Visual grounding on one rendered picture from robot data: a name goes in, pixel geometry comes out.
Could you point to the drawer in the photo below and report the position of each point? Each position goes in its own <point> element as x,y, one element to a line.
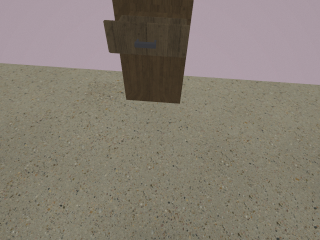
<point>171,35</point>

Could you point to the cabinet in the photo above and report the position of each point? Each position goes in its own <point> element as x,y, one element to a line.
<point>153,78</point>

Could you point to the handle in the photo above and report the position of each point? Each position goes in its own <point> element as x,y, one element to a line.
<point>142,44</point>

